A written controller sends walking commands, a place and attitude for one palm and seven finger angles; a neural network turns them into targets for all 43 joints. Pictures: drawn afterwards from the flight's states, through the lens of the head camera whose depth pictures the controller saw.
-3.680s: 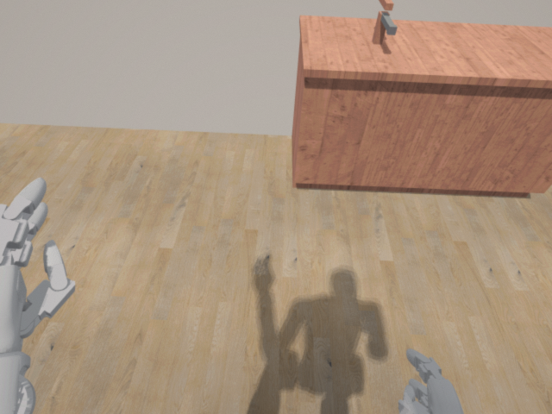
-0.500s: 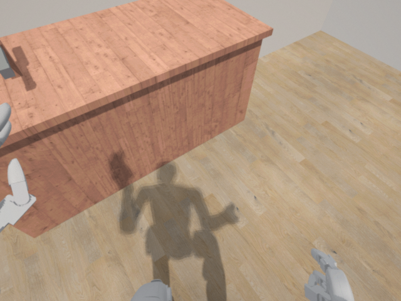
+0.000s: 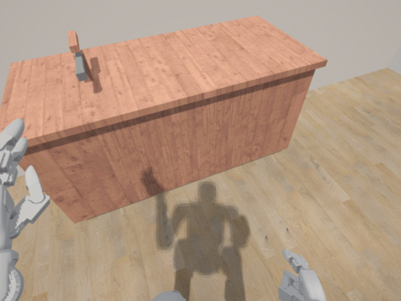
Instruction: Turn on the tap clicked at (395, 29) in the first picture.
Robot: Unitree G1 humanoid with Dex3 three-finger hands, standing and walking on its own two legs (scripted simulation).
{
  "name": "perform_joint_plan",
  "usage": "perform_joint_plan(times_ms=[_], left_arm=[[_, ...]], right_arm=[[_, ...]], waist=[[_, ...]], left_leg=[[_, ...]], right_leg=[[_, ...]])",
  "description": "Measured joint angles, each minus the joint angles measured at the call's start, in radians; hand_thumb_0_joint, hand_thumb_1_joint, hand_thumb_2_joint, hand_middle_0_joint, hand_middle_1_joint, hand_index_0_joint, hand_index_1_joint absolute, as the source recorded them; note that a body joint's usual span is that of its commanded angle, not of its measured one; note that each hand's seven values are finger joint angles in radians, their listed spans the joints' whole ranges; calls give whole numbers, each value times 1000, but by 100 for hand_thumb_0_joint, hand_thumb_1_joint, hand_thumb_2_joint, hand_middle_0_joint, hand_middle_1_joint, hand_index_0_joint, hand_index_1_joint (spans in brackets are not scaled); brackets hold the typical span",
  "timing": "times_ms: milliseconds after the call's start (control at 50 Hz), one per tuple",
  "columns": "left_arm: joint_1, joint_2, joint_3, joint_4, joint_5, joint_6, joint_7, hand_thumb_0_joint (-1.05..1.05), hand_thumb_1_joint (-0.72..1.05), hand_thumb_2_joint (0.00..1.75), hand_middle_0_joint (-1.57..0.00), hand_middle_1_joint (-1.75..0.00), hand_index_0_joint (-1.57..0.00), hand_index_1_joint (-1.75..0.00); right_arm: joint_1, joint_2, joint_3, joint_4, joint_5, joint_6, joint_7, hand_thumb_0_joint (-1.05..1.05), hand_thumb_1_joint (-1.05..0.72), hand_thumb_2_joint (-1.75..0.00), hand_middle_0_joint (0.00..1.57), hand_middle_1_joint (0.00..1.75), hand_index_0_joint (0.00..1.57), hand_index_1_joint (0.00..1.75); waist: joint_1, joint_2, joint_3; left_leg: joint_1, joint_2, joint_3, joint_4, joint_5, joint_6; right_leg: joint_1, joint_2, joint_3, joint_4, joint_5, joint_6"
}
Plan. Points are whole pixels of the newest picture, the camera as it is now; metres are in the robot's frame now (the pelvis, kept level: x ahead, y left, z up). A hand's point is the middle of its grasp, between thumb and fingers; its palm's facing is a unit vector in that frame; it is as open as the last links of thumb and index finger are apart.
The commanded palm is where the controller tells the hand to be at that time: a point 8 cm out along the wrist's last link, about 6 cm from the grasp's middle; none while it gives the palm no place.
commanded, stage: take the last steps up to it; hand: left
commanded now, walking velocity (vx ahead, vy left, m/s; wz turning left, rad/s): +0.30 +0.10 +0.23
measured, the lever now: (81, 75) +0.75 +0.48 +0.04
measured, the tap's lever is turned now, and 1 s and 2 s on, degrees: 0 0 0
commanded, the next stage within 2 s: none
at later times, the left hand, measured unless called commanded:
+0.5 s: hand (1, 228) +0.16 +0.27 +0.19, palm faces +0.51 -0.77 -0.39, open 7.4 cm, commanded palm +0.11 +0.31 +0.18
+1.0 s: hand (17, 177) +0.24 +0.30 +0.18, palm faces +0.53 -0.76 -0.38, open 7.4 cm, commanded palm +0.17 +0.33 +0.18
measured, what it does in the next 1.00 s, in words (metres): steps on the spot: left foot, then right foot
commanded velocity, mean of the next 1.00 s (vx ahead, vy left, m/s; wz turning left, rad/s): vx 0.30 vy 0.05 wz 0.04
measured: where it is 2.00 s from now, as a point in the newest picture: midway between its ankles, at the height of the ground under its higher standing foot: outside the picture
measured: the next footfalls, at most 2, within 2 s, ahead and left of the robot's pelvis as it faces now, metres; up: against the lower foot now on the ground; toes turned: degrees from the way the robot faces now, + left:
left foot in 0.22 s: +0.02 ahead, +0.13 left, +0.00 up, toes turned +11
right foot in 0.56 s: +0.06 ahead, -0.10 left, +0.00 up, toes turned -2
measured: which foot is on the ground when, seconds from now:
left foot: up 0.00-0.20, down 0.22-0.58, up 0.60-0.90, down 0.92-1.00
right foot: down 0.00-0.24, up 0.26-0.54, down 0.56-0.92, up 0.94-1.00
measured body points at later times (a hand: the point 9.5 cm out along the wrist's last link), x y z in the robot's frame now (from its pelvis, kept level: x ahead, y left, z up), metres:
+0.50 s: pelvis -0.02 +0.01 +0.01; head -0.03 +0.00 +0.46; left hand +0.13 +0.31 +0.21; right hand +0.15 -0.18 -0.09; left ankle -0.02 +0.12 -0.73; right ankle +0.02 -0.11 -0.70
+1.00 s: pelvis +0.05 +0.03 +0.00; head +0.06 +0.05 +0.45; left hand +0.21 +0.34 +0.20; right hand +0.23 -0.20 -0.08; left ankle +0.07 +0.16 -0.73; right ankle +0.02 -0.09 -0.69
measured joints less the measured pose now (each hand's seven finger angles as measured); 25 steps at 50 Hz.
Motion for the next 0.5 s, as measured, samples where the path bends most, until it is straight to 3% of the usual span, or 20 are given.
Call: perform_joint_plan(times_ms=[40, 80, 200, 240, 300, 360, 420, 500], left_arm=[[3, -22, -15, 17, 4, 5, 1, 1, 89, 90, -21, -30, -21, -30], [5, -26, -24, 22, 12, -2, 2, 1, 89, 90, -21, -30, -21, -30], [39, 13, -4, -49, 25, -36, 16, 1, 89, 90, -21, -30, -22, -30], [44, 25, 14, -77, 20, -46, 26, 1, 89, 90, -21, -30, -22, -30], [22, 32, 36, -41, 29, -65, 33, 1, 89, 90, -21, -30, -22, -30], [0, 25, 31, 6, 41, -60, 22, 1, 89, 90, -21, -30, -21, -30], [4, 9, 17, 17, 41, -66, 12, 1, 89, 90, -21, -30, -21, -30], [29, 5, 3, 30, 41, -66, 3, 1, 89, 90, -21, -30, -21, -30]], right_arm=[[7, -21, -6, 18, -2, 10, -9, 1, -90, -90, 21, 30, 21, 30], [16, -40, -16, 25, -5, 18, -22, 1, -90, -90, 21, 30, 21, 30], [53, -87, -64, 0, -9, 28, -42, 1, -90, -90, 20, 30, 20, 30], [62, -97, -80, -16, -5, 24, -50, 1, -90, -90, 20, 29, 20, 30], [58, -74, -85, -8, -1, 10, -53, 1, -90, -90, 20, 29, 20, 30], [67, -44, -71, 10, 4, -12, -40, 1, -90, -90, 20, 29, 20, 30], [76, -15, -48, 21, 5, -26, -29, 1, -90, -90, 20, 29, 20, 30], [80, 14, -19, 24, -2, -30, -28, 1, -90, -90, 20, 30, 20, 30]], waist=[[-8, -20, -10], [-22, -41, -16], [-46, -83, -30], [-45, -89, -29], [-38, -100, -25], [-45, -77, -45], [-42, -54, -57], [-35, -26, -64]], left_leg=[[-15, -16, 24, 116, -33, -9], [2, -15, 56, 120, -42, -8], [152, 0, 119, -170, -22, 17], [200, -3, 128, -272, 75, 35], [194, -9, 138, -234, 79, 62], [203, -2, 115, -267, 88, 68], [214, 5, 105, -307, 112, 65], [218, 11, 102, -323, 119, 55]], right_leg=[[3, -22, -4, -13, 1, -1], [5, -43, -16, -30, 13, 2], [-29, -75, -53, -13, 18, 16], [-59, -83, -52, 51, -11, 26], [-142, -60, 12, 291, -178, 26], [-207, -38, 19, 433, -156, 31], [-216, -37, 8, 383, -114, 36], [-150, -29, -13, 192, -106, 39]])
